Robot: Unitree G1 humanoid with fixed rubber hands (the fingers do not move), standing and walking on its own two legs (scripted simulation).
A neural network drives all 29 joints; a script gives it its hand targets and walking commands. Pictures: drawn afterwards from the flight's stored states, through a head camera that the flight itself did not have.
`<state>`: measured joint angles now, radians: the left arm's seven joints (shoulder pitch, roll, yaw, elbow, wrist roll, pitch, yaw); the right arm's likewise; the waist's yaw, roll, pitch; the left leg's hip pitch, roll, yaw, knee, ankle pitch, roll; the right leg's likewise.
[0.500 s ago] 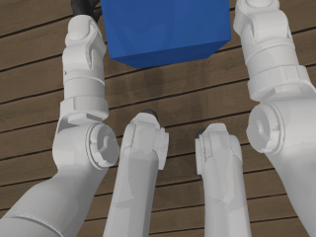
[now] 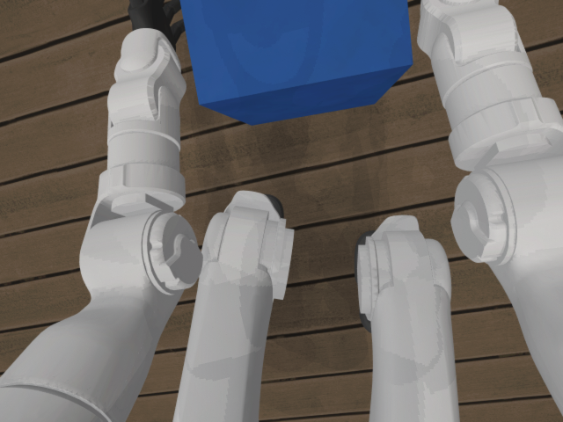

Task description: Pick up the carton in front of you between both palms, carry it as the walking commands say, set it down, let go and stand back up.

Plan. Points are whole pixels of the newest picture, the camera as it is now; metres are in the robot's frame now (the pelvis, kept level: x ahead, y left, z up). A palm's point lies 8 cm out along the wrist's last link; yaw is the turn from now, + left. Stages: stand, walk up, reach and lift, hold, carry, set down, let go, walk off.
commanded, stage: set down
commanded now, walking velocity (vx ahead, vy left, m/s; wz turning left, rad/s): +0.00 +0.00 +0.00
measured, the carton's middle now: (296, 25) +0.52 +0.09 -0.25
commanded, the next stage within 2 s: none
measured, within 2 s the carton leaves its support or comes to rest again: rests again in 0.76 s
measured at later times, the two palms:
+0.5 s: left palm (152, 29) +0.49 +0.24 -0.17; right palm out of the picture +0.57 -0.06 -0.17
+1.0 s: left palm (134, 37) +0.48 +0.28 -0.20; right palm out of the picture +0.57 -0.10 -0.20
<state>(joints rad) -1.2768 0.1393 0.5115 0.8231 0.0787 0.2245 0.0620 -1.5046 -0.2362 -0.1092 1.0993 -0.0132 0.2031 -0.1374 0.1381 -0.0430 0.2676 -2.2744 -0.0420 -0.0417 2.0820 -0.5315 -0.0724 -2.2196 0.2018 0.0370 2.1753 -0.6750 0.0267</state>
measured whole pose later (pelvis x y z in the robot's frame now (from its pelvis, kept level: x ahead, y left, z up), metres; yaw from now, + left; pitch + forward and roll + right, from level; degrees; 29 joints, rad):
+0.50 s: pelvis -0.01 +0.00 -0.01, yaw +1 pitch +38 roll +3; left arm -1.36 0.18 0.60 0.92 0.17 0.21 -0.05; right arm -1.58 -0.25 -0.23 1.16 -0.15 0.18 -0.04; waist 0.14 -0.02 0.33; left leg -2.26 -0.03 -0.03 2.11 -0.52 -0.07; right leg -2.22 0.16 0.02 2.22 -0.66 0.00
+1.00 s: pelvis -0.01 +0.01 -0.02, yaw +1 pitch +36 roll +3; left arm -1.40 0.33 0.36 1.10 -0.16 0.03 0.08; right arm -1.56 -0.45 0.09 1.11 0.19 0.11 -0.08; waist 0.13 0.00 0.43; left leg -2.27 0.02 0.03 2.15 -0.51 0.00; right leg -2.22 0.10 0.02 2.25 -0.66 0.00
